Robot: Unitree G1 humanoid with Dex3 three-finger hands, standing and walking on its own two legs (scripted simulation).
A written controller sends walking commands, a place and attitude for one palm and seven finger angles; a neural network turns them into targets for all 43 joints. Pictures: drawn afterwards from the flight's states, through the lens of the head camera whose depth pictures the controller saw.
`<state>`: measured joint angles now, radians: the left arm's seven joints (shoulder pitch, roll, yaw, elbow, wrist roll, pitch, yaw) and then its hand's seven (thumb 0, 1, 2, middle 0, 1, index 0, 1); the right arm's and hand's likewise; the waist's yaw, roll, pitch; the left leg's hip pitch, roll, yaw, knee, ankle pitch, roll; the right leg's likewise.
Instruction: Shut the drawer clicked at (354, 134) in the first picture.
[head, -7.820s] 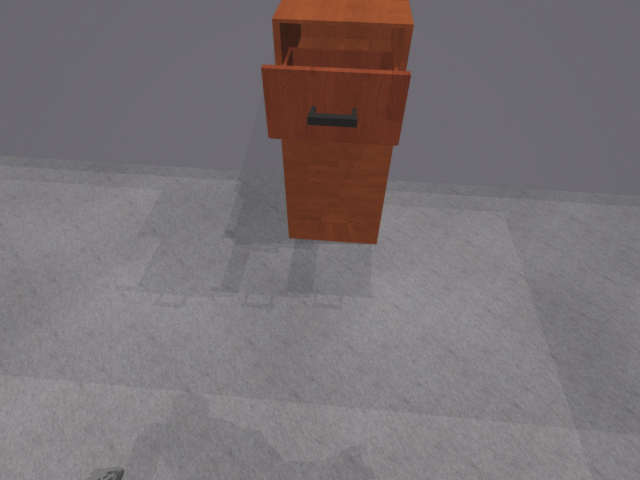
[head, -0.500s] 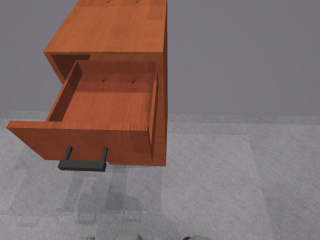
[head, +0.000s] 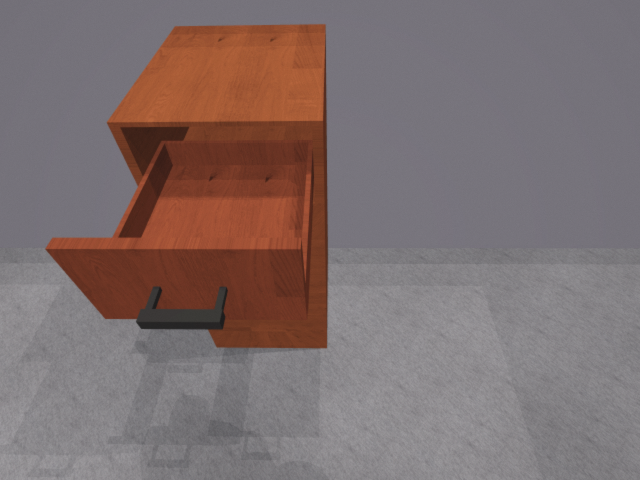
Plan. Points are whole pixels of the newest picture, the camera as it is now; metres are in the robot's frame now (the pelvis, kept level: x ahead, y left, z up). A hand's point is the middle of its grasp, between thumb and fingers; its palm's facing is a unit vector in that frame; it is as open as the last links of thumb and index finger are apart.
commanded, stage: come to a stop and stand still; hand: left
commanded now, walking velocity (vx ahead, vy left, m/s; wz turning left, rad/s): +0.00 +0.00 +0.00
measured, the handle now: (185, 306) +0.34 +0.22 +0.01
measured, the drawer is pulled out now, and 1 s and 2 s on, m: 0.28 0.28 0.28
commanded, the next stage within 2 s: look again from close up in 0.22 s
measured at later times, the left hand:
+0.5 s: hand out of the picture +0.00 +0.18 -0.18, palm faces +0.01 -0.98 -0.20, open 7.4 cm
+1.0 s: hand out of the picture +0.10 +0.21 -0.14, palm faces +0.17 -0.96 -0.22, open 7.3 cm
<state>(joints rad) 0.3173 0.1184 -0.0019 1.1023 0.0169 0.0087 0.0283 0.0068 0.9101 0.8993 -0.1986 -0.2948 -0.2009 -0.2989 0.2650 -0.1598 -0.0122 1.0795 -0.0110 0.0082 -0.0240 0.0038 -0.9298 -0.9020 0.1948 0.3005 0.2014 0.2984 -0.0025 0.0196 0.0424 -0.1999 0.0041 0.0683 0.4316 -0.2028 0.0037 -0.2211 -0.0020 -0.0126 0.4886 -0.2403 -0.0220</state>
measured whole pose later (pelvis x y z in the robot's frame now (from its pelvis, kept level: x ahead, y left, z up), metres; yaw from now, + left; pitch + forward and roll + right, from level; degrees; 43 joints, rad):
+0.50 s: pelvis +0.00 +0.01 -0.01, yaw +0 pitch -1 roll +0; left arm 0.33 0.12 0.00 1.10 0.02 -0.01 0.04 0.01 0.91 0.90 -0.20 -0.30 -0.20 -0.30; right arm 0.36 -0.14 0.00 1.07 -0.02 -0.01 -0.01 0.00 -0.91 -0.90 0.19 0.30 0.20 0.30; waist -0.03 0.04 0.00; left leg -0.27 0.01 0.05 0.56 -0.27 0.02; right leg -0.25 0.01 -0.02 0.54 -0.27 -0.01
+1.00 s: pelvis +0.03 +0.02 +0.00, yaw +0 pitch +0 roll +1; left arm 0.44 0.17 0.03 0.56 -0.07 0.05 0.08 0.02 0.93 0.90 -0.21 -0.30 -0.21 -0.31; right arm 0.32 -0.18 0.02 0.97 0.02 -0.12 -0.05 0.01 -0.91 -0.90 0.20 0.30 0.20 0.30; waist 0.00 -0.01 0.01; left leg -0.21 -0.02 0.07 0.49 -0.28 0.03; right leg -0.22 -0.03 0.00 0.53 -0.30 0.00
